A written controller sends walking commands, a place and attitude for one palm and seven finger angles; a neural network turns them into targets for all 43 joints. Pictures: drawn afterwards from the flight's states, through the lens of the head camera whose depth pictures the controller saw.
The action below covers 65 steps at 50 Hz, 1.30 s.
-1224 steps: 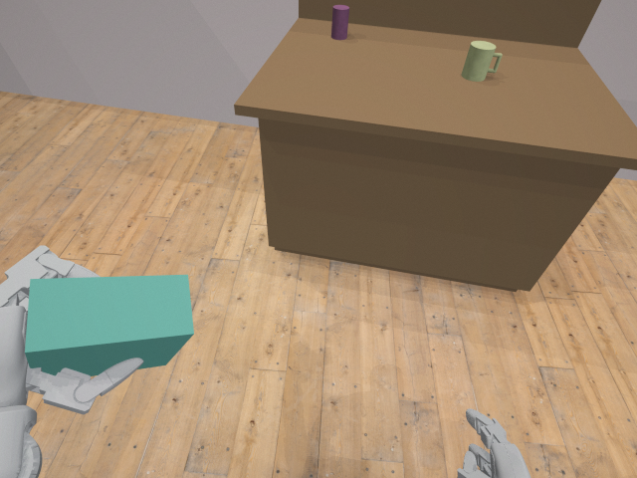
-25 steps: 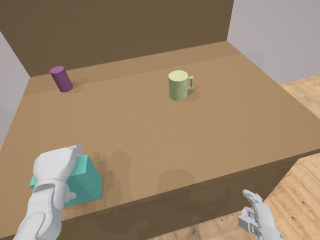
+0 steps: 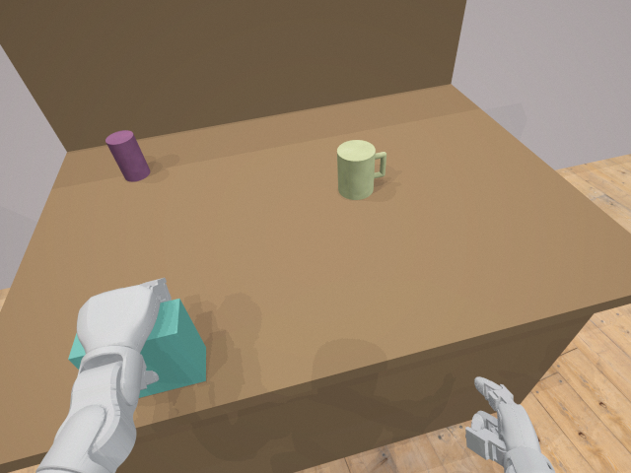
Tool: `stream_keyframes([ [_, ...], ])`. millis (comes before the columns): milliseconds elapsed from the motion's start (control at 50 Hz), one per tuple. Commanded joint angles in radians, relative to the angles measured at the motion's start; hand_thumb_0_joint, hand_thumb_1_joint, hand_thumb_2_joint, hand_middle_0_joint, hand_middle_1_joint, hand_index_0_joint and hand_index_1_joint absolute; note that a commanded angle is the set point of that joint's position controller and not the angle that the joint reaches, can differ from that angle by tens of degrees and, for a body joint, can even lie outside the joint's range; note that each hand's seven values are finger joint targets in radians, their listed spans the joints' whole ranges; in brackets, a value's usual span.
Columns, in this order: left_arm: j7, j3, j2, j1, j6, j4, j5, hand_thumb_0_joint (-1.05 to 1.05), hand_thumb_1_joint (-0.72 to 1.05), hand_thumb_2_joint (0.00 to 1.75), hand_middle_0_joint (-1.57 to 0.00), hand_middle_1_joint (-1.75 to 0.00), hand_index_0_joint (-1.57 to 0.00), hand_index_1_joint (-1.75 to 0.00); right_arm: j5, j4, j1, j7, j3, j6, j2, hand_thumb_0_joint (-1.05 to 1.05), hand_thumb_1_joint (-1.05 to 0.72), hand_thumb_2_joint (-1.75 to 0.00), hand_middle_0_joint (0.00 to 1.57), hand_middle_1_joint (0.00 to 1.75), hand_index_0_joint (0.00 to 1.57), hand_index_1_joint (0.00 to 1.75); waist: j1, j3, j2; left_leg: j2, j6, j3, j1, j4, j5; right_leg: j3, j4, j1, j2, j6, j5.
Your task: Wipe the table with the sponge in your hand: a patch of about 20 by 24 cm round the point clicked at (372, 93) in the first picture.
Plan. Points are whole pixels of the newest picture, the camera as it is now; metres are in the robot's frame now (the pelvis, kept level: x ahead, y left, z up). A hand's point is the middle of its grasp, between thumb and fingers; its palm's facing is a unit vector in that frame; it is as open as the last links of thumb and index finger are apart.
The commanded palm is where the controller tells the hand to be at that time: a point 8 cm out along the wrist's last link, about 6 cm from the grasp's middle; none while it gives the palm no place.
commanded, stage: wipe forward along the first lane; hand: left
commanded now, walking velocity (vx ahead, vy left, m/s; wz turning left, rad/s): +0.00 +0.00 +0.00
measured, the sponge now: (151, 360) +0.24 +0.28 -0.01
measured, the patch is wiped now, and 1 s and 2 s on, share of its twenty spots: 0.10 0.30 0.55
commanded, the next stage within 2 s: slide across to the middle lane in 1.46 s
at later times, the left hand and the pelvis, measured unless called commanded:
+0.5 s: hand (146, 299) +0.31 +0.31 +0.04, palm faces -0.07 -0.01 -1.00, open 10.1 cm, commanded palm +0.29 +0.30 +0.07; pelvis +0.00 -0.01 -0.01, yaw +0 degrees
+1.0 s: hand (140, 274) +0.35 +0.34 +0.04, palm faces -0.09 -0.01 -1.00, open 10.1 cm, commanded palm +0.33 +0.33 +0.07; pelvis -0.01 +0.00 -0.01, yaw +0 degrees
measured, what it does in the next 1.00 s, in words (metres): stands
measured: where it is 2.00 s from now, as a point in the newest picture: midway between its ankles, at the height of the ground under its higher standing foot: outside the picture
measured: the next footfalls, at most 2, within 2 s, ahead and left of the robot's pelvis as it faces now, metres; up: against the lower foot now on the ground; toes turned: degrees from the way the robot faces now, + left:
none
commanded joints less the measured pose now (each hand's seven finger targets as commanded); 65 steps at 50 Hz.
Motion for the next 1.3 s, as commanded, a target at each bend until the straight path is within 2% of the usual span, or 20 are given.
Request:
stream_keyframes([
  [0, 0.013, 0.097, 0.200, -0.327, 0.010, -0.027, 0.029, 0.00, 0.10, 1.30, -1.20, -1.60, -1.20, -1.60, 0.007, -0.138, -0.162, -0.023, -0.039, -0.048, -0.118, 0.00, -0.90, -0.90, 0.20, 0.30, 0.20, 0.30, -0.037, -0.112, -0.092, -0.026, 0.027, -0.058, 0.093, -0.045, 0.044, 0.105, -0.117, -0.071, -0.001, -0.021, 0.044],
  [20, 0.006, 0.040, 0.139, -0.324, 0.008, -0.017, 0.029, 0.00, 0.10, 1.30, -1.20, -1.60, -1.20, -1.60, 0.011, -0.150, -0.154, -0.022, -0.039, -0.049, -0.110, 0.00, -0.90, -0.90, 0.20, 0.30, 0.20, 0.30, -0.042, -0.137, -0.075, -0.027, 0.030, -0.051, 0.089, -0.041, 0.044, 0.082, -0.103, -0.066, -0.004, -0.016, 0.046],
  [100, -0.007, 0.088, 0.191, -0.337, 0.000, 0.074, 0.025, 0.00, 0.10, 1.30, -1.20, -1.60, -1.20, -1.60, 0.010, -0.140, -0.129, -0.021, -0.043, -0.036, -0.127, 0.00, -0.90, -0.90, 0.20, 0.30, 0.20, 0.30, -0.038, -0.144, -0.105, -0.028, 0.029, -0.053, 0.063, -0.027, 0.055, 0.093, -0.098, -0.063, -0.001, -0.019, 0.078],
  [180, -0.012, 0.062, 0.157, -0.348, -0.018, 0.125, 0.024, 0.00, 0.10, 1.30, -1.20, -1.60, -1.20, -1.60, 0.013, -0.149, -0.101, -0.016, -0.047, -0.027, -0.126, 0.00, -0.90, -0.90, 0.20, 0.30, 0.20, 0.30, -0.048, -0.154, -0.135, -0.029, 0.032, -0.045, 0.034, -0.009, 0.077, 0.079, -0.082, -0.061, -0.006, -0.013, 0.128],
  [200, -0.007, 0.121, 0.221, -0.358, -0.023, 0.142, 0.024, 0.00, 0.10, 1.30, -1.20, -1.60, -1.20, -1.60, 0.012, -0.139, -0.093, -0.016, -0.051, -0.023, -0.138, 0.00, -0.90, -0.90, 0.20, 0.30, 0.20, 0.30, -0.045, -0.153, -0.150, -0.027, 0.031, -0.048, 0.025, -0.007, 0.068, 0.096, -0.083, -0.059, -0.002, -0.016, 0.121],
  [220, -0.010, 0.069, 0.162, -0.357, -0.025, 0.144, 0.020, 0.00, 0.10, 1.30, -1.20, -1.60, -1.20, -1.60, 0.015, -0.153, -0.091, -0.017, -0.048, -0.024, -0.129, 0.00, -0.90, -0.90, 0.20, 0.30, 0.20, 0.30, -0.050, -0.167, -0.146, -0.031, 0.035, -0.040, 0.013, -0.005, 0.065, 0.080, -0.078, -0.052, -0.007, -0.009, 0.122],
  [300, 0.000, 0.127, 0.237, -0.407, -0.037, 0.210, 0.026, 0.00, 0.10, 1.30, -1.20, -1.60, -1.20, -1.60, 0.017, -0.131, -0.061, -0.018, -0.056, -0.017, -0.146, 0.00, -0.90, -0.90, 0.20, 0.30, 0.20, 0.30, -0.057, -0.151, -0.159, -0.029, 0.035, -0.041, -0.006, 0.007, 0.054, 0.098, -0.079, -0.075, -0.005, -0.012, 0.124],
  [320, -0.002, 0.086, 0.192, -0.407, -0.040, 0.213, 0.022, 0.00, 0.10, 1.30, -1.20, -1.60, -1.20, -1.60, 0.021, -0.142, -0.057, -0.018, -0.056, -0.017, -0.139, 0.00, -0.90, -0.90, 0.20, 0.30, 0.20, 0.30, -0.061, -0.164, -0.145, -0.031, 0.038, -0.031, -0.014, 0.009, 0.054, 0.087, -0.072, -0.066, -0.008, -0.006, 0.127],
  [400, 0.001, 0.155, 0.287, -0.435, -0.043, 0.295, 0.025, 0.00, 0.10, 1.30, -1.20, -1.60, -1.20, -1.60, 0.024, -0.120, -0.031, -0.021, -0.060, -0.007, -0.157, 0.00, -0.90, -0.90, 0.20, 0.30, 0.20, 0.30, -0.061, -0.153, -0.163, -0.034, 0.038, -0.031, -0.050, 0.021, 0.039, 0.106, -0.074, -0.068, -0.009, -0.008, 0.129],
  [460, -0.005, 0.113, 0.249, -0.465, -0.056, 0.319, 0.029, 0.00, 0.10, 1.30, -1.20, -1.60, -1.20, -1.60, 0.029, -0.128, -0.020, -0.019, -0.062, -0.004, -0.152, 0.00, -0.90, -0.90, 0.20, 0.30, 0.20, 0.30, -0.069, -0.158, -0.129, -0.033, 0.040, -0.023, -0.053, 0.026, 0.038, 0.092, -0.069, -0.085, -0.013, -0.005, 0.122],
  [500, -0.005, 0.162, 0.310, -0.472, -0.064, 0.330, 0.030, 0.00, 0.10, 1.30, -1.20, -1.60, -1.20, -1.60, 0.027, -0.123, -0.009, -0.019, -0.064, 0.001, -0.161, 0.00, -0.90, -0.90, 0.20, 0.30, 0.20, 0.30, -0.064, -0.180, -0.129, -0.035, 0.041, -0.029, -0.060, 0.031, 0.043, 0.102, -0.065, -0.070, -0.010, -0.009, 0.135],
  [560, -0.005, 0.123, 0.267, -0.510, -0.079, 0.364, 0.027, 0.00, 0.10, 1.30, -1.20, -1.60, -1.20, -1.60, 0.030, -0.126, 0.007, -0.018, -0.065, 0.003, -0.156, 0.00, -0.90, -0.90, 0.20, 0.30, 0.20, 0.30, -0.081, -0.174, -0.148, -0.029, 0.045, -0.021, -0.070, 0.035, 0.037, 0.090, -0.066, -0.089, -0.013, -0.002, 0.130],
  [600, -0.002, 0.183, 0.340, -0.513, -0.092, 0.377, 0.023, 0.00, 0.10, 1.30, -1.20, -1.60, -1.20, -1.60, 0.029, -0.119, 0.016, -0.020, -0.068, 0.005, -0.168, 0.00, -0.90, -0.90, 0.20, 0.30, 0.20, 0.30, -0.074, -0.188, -0.143, -0.029, 0.044, -0.025, -0.079, 0.037, 0.034, 0.103, -0.064, -0.075, -0.011, -0.006, 0.134],
  [680, 0.005, 0.147, 0.298, -0.535, -0.106, 0.415, 0.035, 0.00, 0.10, 1.30, -1.20, -1.60, -1.20, -1.60, 0.030, -0.119, 0.028, -0.015, -0.071, 0.010, -0.163, 0.00, -0.90, -0.90, 0.20, 0.30, 0.20, 0.30, -0.083, -0.198, -0.137, -0.026, 0.045, -0.017, -0.082, 0.045, 0.047, 0.090, -0.057, -0.093, -0.015, -0.002, 0.152],
  [800, 0.020, 0.201, 0.377, -0.597, -0.121, 0.466, 0.039, 0.00, 0.10, 1.30, -1.20, -1.60, -1.20, -1.60, 0.031, -0.110, 0.048, -0.014, -0.072, 0.019, -0.174, 0.00, -0.90, -0.90, 0.20, 0.30, 0.20, 0.30, -0.086, -0.203, -0.144, -0.024, 0.046, -0.021, -0.106, 0.046, 0.035, 0.088, -0.055, -0.092, -0.013, -0.004, 0.144],
  [920, 0.018, 0.154, 0.369, -0.727, -0.130, 0.534, 0.061, 0.00, 0.10, 1.30, -1.20, -1.60, -1.20, -1.60, 0.033, -0.105, 0.074, -0.015, -0.068, 0.028, -0.168, 0.00, -0.90, -0.90, 0.20, 0.30, 0.20, 0.30, -0.113, -0.207, -0.083, -0.020, 0.048, -0.022, -0.096, 0.043, 0.015, 0.063, -0.053, -0.137, -0.012, -0.002, 0.085],
  [960, 0.013, 0.139, 0.366, -0.775, -0.134, 0.579, 0.069, 0.00, 0.10, 1.30, -1.20, -1.60, -1.20, -1.60, 0.034, -0.100, 0.085, -0.015, -0.066, 0.030, -0.170, 0.00, -0.90, -0.90, 0.20, 0.30, 0.20, 0.30, -0.126, -0.192, -0.113, -0.016, 0.048, -0.028, -0.105, 0.043, -0.006, 0.059, -0.058, -0.166, -0.011, 0.000, 0.054],
  [1000, 0.014, 0.178, 0.418, -0.807, -0.151, 0.594, 0.077, 0.00, 0.10, 1.30, -1.20, -1.60, -1.20, -1.60, 0.032, -0.095, 0.096, -0.016, -0.069, 0.032, -0.176, 0.00, -0.90, -0.90, 0.20, 0.30, 0.20, 0.30, -0.117, -0.229, -0.090, -0.013, 0.048, -0.036, -0.097, 0.044, 0.009, 0.059, -0.048, -0.163, -0.007, -0.007, 0.062],
  [1140, 0.024, 0.129, 0.361, -0.850, -0.174, 0.649, 0.090, 0.00, 0.10, 1.30, -1.20, -1.60, -1.20, -1.60, 0.027, -0.095, 0.135, -0.005, -0.074, 0.050, -0.172, 0.00, -0.90, -0.90, 0.20, 0.30, 0.20, 0.30, -0.132, -0.264, -0.080, -0.003, 0.043, -0.044, -0.088, 0.062, 0.067, 0.036, -0.023, -0.193, -0.002, -0.010, 0.112],
  [1280, 0.038, 0.134, 0.406, -0.962, -0.163, 0.725, 0.099, 0.00, 0.10, 1.30, -1.20, -1.60, -1.20, -1.60, 0.029, -0.074, 0.167, -0.003, -0.074, 0.059, -0.182, 0.00, -0.90, -0.90, 0.20, 0.30, 0.20, 0.30, -0.151, -0.261, -0.064, 0.004, 0.041, -0.058, -0.091, 0.059, 0.040, 0.030, -0.019, -0.238, 0.003, -0.012, 0.068],
])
